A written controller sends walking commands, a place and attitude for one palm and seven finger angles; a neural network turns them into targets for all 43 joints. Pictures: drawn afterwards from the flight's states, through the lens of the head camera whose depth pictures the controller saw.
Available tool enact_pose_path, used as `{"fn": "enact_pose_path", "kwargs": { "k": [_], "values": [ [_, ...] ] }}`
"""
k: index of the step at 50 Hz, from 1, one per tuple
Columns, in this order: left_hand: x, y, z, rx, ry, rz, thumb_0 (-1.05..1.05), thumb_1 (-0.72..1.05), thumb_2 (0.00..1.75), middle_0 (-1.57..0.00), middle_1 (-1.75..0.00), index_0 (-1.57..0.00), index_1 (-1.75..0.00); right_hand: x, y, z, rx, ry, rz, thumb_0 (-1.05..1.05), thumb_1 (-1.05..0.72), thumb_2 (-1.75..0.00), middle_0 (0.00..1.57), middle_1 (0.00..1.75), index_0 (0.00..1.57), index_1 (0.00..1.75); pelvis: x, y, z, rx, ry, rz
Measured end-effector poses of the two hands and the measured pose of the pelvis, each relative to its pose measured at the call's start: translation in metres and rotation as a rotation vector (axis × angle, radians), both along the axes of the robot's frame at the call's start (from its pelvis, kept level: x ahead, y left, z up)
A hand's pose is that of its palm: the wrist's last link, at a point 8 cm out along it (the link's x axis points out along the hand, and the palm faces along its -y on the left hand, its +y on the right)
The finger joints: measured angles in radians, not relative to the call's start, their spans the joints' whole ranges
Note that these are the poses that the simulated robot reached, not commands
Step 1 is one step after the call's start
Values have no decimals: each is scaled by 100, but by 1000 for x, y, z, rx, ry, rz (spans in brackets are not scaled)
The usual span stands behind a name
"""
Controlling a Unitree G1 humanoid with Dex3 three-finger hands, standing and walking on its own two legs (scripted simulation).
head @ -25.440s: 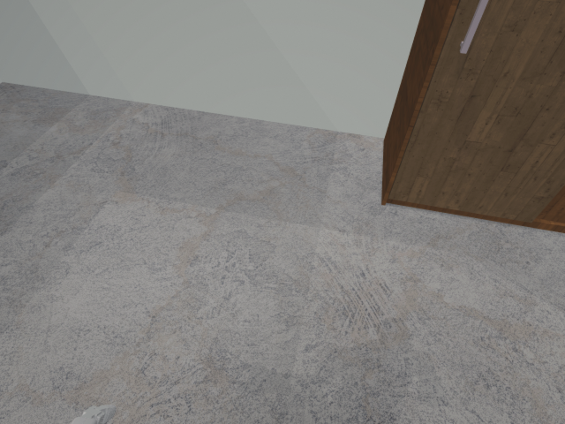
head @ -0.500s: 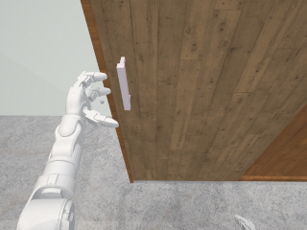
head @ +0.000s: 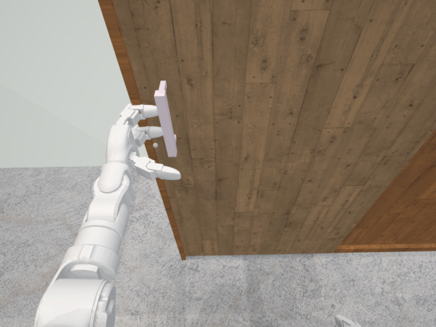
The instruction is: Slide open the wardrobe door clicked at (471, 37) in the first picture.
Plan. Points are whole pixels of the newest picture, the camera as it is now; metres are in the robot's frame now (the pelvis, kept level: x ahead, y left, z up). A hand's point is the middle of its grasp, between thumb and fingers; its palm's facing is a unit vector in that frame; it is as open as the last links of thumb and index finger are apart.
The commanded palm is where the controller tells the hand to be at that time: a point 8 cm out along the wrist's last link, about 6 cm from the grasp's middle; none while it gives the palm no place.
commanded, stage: feel for the door with the fingertips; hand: left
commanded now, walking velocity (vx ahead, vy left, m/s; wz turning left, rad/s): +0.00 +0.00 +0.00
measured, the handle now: (168, 121) +0.49 +0.11 +0.12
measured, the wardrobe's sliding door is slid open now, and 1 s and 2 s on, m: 0.00 0.00 0.00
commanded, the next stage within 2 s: slide the fingers in behind the handle in 0.34 s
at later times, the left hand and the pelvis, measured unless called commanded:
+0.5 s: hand (156, 135) +0.44 +0.12 +0.12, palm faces +0.00 -1.00 -0.01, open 13.7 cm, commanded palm +0.41 +0.17 +0.12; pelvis +0.01 +0.00 +0.00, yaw +1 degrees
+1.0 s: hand (161, 143) +0.42 +0.11 +0.12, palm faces +0.00 -1.00 +0.00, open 14.1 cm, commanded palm +0.40 +0.17 +0.12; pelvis +0.00 +0.00 +0.00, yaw +0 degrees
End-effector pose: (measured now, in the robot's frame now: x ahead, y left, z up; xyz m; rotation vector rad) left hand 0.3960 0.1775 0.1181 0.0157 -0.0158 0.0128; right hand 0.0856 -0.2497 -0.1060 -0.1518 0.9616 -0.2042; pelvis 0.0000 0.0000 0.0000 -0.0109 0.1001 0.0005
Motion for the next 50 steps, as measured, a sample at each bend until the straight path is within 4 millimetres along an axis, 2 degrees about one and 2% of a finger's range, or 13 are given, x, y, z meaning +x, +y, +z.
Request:
{"fn": "enact_pose_path", "kwargs": {
  "k": [5, 12, 17, 24, 35, 43, 50],
  "values": [
    [0, -2, 1, -9, -7, -4, -2, -50, 30, -30, -120, -30, -121, 2, -1, -1, 2, 5, 8, 1, -91, -90, 20, 30, 20, 30, 1, -2, 0, 1, -1, 4],
    [12, 0, -1, -3, 13, 0, -2, -50, 29, -30, -120, -30, -121, 3, -5, -1, -10, 20, 7, 1, -91, -90, 20, 30, 20, 30, 1, -5, 0, 0, 8, 9],
    [22, -3, 2, 0, 2, -10, -2, -50, 30, -30, -121, -30, -120, -2, -7, -4, -11, 45, 2, 0, -91, -90, 20, 30, 20, 30, 3, -4, -1, 0, 23, 10],
    [26, 1, 2, -5, 1, -10, -2, -50, 30, -36, -126, -36, -123, -10, -7, -8, -9, 92, 2, 0, -91, -90, 20, 30, 20, 30, 5, -4, -2, 2, 32, 14],
    [16, -12, -3, -14, -2, -27, -2, -50, 30, -32, -122, -32, -121, -10, -4, -7, 11, 61, -14, 1, -91, -90, 20, 30, 20, 30, 6, -2, -2, 2, 25, 0],
    [5, -8, -1, 4, -15, -5, -2, -50, 30, -31, -120, -29, -118, -2, -2, -2, 13, 15, -13, 1, -91, -90, 20, 30, 20, 30, 4, -2, -1, 2, 6, -5],
    [5, -10, -1, -13, -3, -10, -2, -50, 29, -29, -120, -28, -118, 6, -1, -1, 5, 12, 6, 1, -91, -90, 20, 30, 20, 30, 2, -2, 0, -1, 4, 5]
  ]
}}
